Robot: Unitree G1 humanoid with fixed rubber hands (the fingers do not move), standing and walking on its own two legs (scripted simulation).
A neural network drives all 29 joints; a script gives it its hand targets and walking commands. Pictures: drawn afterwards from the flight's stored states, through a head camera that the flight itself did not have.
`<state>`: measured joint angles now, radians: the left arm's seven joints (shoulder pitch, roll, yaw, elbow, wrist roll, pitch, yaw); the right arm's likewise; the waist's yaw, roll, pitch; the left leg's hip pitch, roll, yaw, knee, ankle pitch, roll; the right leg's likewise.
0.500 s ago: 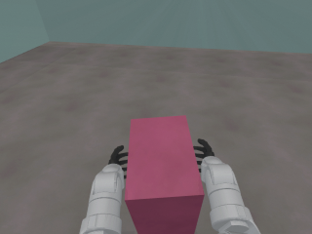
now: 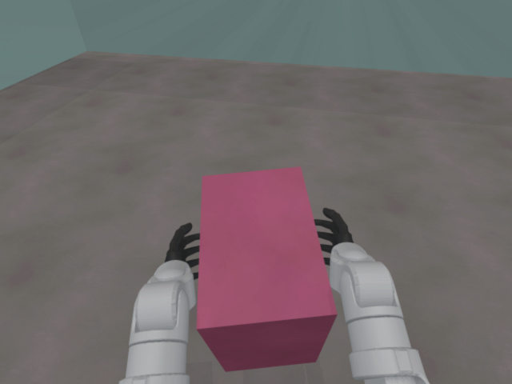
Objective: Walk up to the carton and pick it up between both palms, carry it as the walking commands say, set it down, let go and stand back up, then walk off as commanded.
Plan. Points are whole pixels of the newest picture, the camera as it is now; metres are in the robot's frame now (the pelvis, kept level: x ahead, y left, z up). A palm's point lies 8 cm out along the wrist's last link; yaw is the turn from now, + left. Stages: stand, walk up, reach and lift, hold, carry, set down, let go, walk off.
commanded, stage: carry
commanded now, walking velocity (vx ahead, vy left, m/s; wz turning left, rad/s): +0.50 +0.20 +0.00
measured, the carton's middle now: (261, 273) +0.33 +0.01 +0.02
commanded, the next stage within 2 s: none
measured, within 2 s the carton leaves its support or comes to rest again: neither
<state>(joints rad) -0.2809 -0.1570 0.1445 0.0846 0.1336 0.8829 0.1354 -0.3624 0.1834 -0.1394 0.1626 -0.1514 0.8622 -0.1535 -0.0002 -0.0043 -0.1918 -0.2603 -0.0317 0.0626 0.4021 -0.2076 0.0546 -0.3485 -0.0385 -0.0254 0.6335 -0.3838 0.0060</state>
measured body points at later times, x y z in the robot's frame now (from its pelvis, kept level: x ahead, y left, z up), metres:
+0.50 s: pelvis +0.21 +0.03 -0.01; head +0.22 +0.04 +0.44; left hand +0.49 +0.16 +0.06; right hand +0.49 -0.10 +0.07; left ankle +0.16 +0.11 -0.74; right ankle +0.12 -0.10 -0.72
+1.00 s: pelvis +0.35 +0.03 +0.01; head +0.36 +0.02 +0.46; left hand +0.63 +0.15 +0.07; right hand +0.63 -0.11 +0.07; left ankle +0.27 +0.13 -0.72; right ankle +0.25 -0.08 -0.72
